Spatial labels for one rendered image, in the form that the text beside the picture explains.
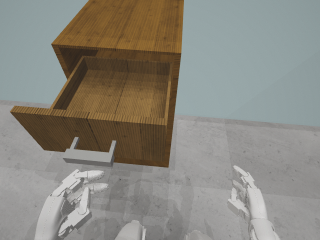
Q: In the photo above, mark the robot left thigh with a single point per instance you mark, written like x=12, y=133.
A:
x=132, y=231

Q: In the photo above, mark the handle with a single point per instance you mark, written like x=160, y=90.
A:
x=87, y=157

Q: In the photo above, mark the robot left hand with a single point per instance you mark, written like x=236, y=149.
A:
x=57, y=208

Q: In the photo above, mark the cabinet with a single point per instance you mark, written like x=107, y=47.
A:
x=127, y=29

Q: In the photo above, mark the drawer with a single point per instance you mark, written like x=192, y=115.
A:
x=107, y=99

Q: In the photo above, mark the right robot forearm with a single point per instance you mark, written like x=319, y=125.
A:
x=261, y=229

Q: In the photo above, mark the robot right hand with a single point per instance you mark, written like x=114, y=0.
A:
x=251, y=204

